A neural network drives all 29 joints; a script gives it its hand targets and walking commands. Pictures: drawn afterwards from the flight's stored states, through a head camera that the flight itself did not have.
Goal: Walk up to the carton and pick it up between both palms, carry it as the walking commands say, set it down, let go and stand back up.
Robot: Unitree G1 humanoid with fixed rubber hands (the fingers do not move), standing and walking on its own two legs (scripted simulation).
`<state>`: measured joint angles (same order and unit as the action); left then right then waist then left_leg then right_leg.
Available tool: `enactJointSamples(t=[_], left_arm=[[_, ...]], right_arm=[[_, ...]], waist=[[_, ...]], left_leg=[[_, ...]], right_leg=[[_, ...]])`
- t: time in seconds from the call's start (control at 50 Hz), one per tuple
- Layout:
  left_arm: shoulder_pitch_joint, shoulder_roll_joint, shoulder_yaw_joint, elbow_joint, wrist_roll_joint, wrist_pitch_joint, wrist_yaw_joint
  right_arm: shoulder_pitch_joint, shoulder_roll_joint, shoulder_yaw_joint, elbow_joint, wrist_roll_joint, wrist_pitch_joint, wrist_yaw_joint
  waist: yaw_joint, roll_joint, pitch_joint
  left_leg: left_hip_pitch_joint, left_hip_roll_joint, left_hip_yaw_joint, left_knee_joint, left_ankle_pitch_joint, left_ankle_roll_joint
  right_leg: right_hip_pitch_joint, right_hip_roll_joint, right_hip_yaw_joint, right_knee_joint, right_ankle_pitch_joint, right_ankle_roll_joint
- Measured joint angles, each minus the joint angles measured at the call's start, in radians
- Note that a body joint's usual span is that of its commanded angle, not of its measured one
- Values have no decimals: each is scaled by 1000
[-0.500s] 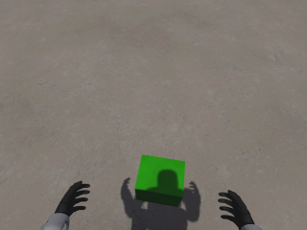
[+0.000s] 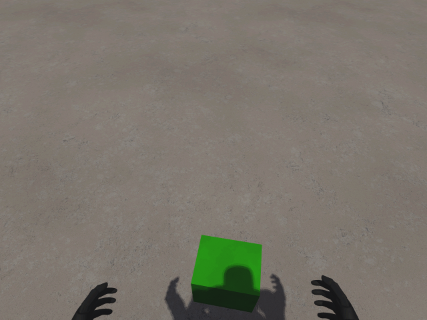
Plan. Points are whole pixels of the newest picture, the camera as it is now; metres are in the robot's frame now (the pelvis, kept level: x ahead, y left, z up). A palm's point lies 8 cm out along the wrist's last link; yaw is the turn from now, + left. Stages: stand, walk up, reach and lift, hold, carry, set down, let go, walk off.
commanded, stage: stand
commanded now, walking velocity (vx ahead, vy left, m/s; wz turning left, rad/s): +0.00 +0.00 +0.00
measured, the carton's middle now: (226, 273) +0.44 -0.05 -0.65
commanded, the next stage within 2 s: none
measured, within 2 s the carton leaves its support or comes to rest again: neither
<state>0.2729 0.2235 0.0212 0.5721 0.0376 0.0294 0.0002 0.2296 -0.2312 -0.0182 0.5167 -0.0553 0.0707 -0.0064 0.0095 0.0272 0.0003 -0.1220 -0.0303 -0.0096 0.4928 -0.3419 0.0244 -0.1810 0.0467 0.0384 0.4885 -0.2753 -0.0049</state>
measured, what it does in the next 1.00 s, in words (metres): stands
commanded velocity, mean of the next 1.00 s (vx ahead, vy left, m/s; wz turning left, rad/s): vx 0.00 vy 0.00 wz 0.00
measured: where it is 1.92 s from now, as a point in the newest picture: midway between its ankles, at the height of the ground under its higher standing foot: outside the picture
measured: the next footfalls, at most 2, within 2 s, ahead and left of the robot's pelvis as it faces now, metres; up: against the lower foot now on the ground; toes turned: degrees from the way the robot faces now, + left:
none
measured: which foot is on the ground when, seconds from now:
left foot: down 0.00-1.00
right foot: down 0.00-1.00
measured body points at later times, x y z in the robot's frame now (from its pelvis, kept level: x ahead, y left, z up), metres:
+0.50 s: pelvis +0.05 -0.01 -0.01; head +0.04 -0.02 +0.44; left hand +0.13 +0.24 -0.13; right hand +0.09 -0.28 -0.14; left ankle -0.04 +0.10 -0.74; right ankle -0.01 -0.11 -0.74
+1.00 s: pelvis +0.04 -0.02 +0.00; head +0.04 -0.03 +0.45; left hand +0.04 +0.21 -0.15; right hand -0.02 -0.26 -0.16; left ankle -0.04 +0.10 -0.74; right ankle -0.01 -0.11 -0.74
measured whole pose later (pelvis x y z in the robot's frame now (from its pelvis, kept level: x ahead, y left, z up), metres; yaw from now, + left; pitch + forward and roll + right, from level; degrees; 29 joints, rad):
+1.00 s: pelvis +0.04 -0.02 +0.00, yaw -4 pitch +0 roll +0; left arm 0.35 0.18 -0.05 1.08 0.01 0.00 0.05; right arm 0.39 -0.22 0.04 1.07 -0.02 0.02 -0.06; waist -0.01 0.03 -0.02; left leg -0.07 0.01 0.06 0.46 -0.39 0.00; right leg -0.19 0.10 0.10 0.53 -0.34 -0.06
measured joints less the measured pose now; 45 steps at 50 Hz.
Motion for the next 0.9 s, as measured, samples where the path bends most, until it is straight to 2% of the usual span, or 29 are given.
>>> enactJointSamples(t=[0.08, 0.18, 0.5, 0.9], left_arm=[[49, 19, 6, 112, -4, -65, 0], [75, 28, 1, 182, -11, -89, 4], [57, 16, -23, 280, -24, -54, 30], [82, -31, -62, 473, -26, -27, 42]], right_arm=[[34, -30, -7, 85, 4, -94, -12], [71, -51, -5, 155, 17, -128, -19], [121, -46, 26, 296, 37, -90, -42], [160, -4, 53, 516, 37, -58, -48]], waist=[[-7, 12, -40], [-12, 12, -68], [-24, 0, -82], [-15, -1, -26]], left_leg=[[-41, 6, 11, -1, -5, 6], [-56, 12, 19, 7, -27, 2], [-24, 25, 44, 31, -84, -9], [41, 38, 67, -22, -57, -21]], right_leg=[[-46, 7, 10, 2, -4, -10], [-69, 15, 18, 20, -28, -16], [-67, 33, 41, 88, -97, -36], [-20, 49, 62, 59, -72, -51]])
